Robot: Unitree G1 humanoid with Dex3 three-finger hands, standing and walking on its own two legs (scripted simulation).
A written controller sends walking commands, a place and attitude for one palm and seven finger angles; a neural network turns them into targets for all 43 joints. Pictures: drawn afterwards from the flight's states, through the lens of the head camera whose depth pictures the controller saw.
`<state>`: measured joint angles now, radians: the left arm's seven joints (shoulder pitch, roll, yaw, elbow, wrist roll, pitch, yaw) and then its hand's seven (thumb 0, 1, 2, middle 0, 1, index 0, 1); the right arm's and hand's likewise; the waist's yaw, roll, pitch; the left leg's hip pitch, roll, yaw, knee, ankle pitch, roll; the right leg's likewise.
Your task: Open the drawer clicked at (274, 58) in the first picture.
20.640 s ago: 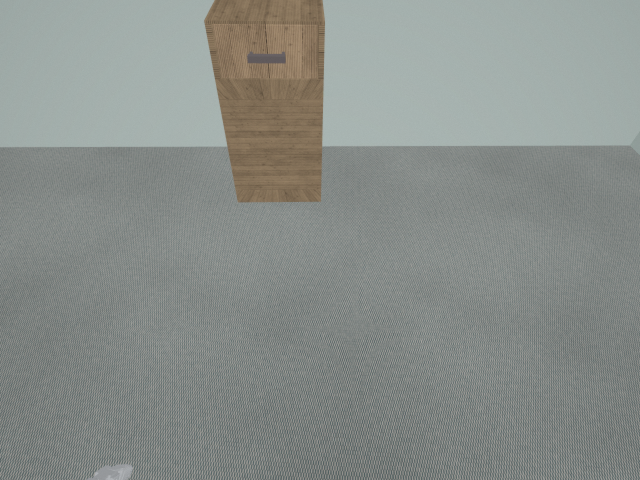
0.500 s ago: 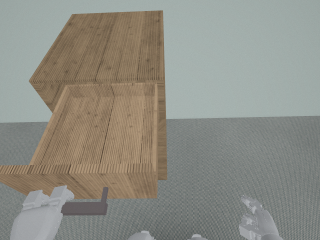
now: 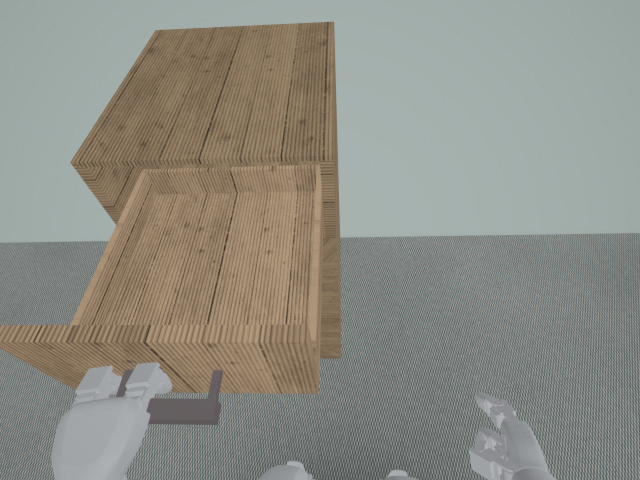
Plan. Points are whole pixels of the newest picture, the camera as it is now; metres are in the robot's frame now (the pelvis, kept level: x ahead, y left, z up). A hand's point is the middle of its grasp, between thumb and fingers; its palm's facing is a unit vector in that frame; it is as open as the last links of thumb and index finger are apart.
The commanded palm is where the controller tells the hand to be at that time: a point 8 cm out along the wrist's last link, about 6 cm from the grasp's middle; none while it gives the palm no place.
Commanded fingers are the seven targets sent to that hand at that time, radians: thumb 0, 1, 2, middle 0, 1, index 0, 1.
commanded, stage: lift the hand off the handle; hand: left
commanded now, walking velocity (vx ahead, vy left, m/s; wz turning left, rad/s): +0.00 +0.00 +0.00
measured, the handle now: (168, 394) +0.21 +0.22 +0.00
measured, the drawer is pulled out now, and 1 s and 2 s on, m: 0.28 0.28 0.28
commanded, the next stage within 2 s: none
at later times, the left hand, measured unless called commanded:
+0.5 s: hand (111, 433) +0.16 +0.26 +0.01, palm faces -0.05 -0.10 -0.99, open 13.0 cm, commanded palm +0.16 +0.26 +0.08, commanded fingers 0.00 -0.50 0.30 -0.30 -1.20 -0.30 -1.20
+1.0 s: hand (97, 423) +0.17 +0.26 +0.05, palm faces -0.04 -0.12 -0.99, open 12.9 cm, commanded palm +0.16 +0.25 +0.12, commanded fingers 0.00 -0.50 0.30 -0.30 -1.20 -0.30 -1.20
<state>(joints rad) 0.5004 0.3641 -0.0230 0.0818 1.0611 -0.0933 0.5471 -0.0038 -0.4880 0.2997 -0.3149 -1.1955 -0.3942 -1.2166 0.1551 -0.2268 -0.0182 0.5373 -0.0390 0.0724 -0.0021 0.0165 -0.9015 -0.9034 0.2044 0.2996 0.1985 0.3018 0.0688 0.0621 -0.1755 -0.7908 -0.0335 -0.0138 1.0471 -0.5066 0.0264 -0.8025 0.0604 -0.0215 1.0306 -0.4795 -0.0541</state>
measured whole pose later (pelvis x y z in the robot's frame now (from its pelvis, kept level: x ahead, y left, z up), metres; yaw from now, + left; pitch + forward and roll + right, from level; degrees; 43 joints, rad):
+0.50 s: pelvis +0.01 +0.01 +0.02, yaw +0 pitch +11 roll -1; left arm 0.57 0.38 -0.01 -0.02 1.03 -0.10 0.50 0.00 -0.49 0.30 -0.32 -1.20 -0.47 -1.23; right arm 0.16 -0.24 -0.03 0.52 -0.04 0.06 0.01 0.02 -0.90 -0.90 0.20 0.30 0.20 0.30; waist 0.07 0.07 -0.15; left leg -0.67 -0.04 0.00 0.96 -0.48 0.04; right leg -0.68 0.06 0.00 0.93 -0.45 -0.04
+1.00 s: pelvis +0.02 +0.02 +0.03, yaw -1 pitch +9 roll -1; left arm 0.63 0.41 -0.04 -0.19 1.00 -0.06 0.40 0.00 -0.49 0.30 -0.33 -1.20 -0.49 -1.22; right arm 0.17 -0.23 -0.01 0.50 -0.03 0.05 0.03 0.02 -0.90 -0.90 0.20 0.30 0.20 0.30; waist 0.09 0.08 -0.13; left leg -0.57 -0.05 0.00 0.88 -0.47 0.05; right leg -0.58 0.05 0.01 0.86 -0.43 -0.02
